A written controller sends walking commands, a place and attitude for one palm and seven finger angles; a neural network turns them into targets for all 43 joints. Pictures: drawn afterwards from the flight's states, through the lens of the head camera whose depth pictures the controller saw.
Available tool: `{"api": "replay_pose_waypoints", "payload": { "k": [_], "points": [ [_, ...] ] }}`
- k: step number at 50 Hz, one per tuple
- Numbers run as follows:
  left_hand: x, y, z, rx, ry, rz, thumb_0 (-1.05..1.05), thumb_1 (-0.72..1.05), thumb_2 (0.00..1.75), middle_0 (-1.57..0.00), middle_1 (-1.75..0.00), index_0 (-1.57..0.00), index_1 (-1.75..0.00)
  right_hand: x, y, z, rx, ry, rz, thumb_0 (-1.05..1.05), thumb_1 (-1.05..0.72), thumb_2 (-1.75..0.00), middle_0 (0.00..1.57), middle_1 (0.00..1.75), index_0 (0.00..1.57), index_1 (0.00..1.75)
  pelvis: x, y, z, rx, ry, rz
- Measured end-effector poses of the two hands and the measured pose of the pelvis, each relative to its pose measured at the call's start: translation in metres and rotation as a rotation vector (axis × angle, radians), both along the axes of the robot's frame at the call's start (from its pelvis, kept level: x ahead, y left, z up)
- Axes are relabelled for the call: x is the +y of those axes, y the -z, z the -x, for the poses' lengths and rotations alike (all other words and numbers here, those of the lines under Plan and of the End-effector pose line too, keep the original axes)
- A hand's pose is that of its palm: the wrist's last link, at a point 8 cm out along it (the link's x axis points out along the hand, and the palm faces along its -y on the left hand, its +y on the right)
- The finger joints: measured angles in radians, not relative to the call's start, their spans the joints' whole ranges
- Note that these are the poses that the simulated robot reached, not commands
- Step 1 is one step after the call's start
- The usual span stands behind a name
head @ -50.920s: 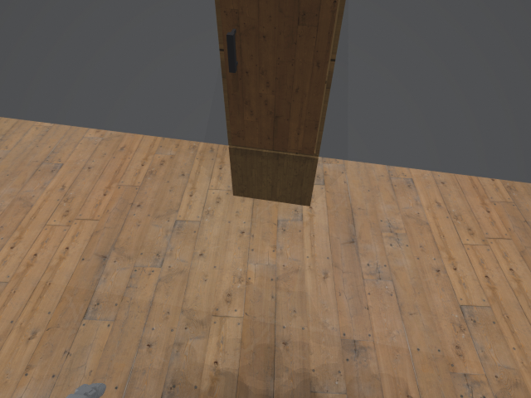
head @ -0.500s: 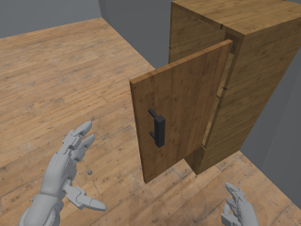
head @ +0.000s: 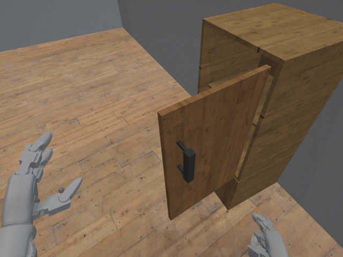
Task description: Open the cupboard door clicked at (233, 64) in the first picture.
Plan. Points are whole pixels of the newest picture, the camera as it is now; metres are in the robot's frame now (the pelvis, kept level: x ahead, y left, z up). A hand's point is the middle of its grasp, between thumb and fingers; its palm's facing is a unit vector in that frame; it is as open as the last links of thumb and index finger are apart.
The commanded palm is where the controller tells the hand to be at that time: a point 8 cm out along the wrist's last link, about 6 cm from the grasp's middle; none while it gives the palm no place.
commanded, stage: draw the hand back to the body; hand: left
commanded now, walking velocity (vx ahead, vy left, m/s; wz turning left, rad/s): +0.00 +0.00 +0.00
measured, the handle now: (184, 161) +0.37 +0.02 +0.01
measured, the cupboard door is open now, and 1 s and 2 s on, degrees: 96 96 96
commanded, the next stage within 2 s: step back with the hand held close in 0.52 s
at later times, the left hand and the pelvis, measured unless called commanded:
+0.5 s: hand (47, 189) +0.19 +0.25 +0.15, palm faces +0.43 -0.81 -0.40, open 7.5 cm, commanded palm +0.14 +0.29 +0.16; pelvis -0.01 -0.01 +0.00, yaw +0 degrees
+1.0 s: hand (38, 200) +0.17 +0.26 +0.14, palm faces +0.32 -0.80 -0.51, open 7.4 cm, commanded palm +0.11 +0.30 +0.17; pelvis -0.04 +0.00 +0.00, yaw -1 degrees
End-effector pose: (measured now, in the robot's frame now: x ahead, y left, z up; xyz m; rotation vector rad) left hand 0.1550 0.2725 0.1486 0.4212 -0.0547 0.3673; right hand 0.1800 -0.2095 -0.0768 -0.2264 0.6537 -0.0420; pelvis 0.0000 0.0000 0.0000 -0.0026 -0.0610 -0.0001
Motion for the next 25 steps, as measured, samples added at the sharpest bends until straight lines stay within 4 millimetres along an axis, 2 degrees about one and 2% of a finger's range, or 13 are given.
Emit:
{"api": "replay_pose_waypoints", "payload": {
  "k": [11, 19, 25],
  "points": [
    [0.023, -0.024, 0.009, -0.069, -0.091, -0.068, 0.01, 0.72, 0.83, -0.21, -0.30, -0.20, -0.31, -0.012, 0.001, 0.001, 0.018, 0.021, 0.010, 0.01, -0.90, -0.90, 0.20, 0.30, 0.20, 0.30, -0.004, -0.001, -0.001, -0.011, 0.002, 0.002],
    [0.015, -0.013, 0.009, -0.041, -0.079, -0.026, 0.01, 0.86, 0.88, -0.21, -0.30, -0.20, -0.31, -0.020, 0.002, 0.009, 0.033, 0.036, 0.019, 0.01, -0.90, -0.90, 0.20, 0.30, 0.20, 0.30, -0.007, -0.002, 0.003, -0.016, 0.002, 0.002],
    [0.011, -0.016, 0.012, -0.051, -0.061, -0.037, 0.01, 0.88, 0.89, -0.21, -0.30, -0.21, -0.31, -0.023, 0.002, 0.014, 0.026, 0.046, 0.018, 0.01, -0.90, -0.90, 0.20, 0.30, 0.20, 0.30, -0.009, -0.002, 0.005, -0.023, 0.005, 0.003]
  ]
}}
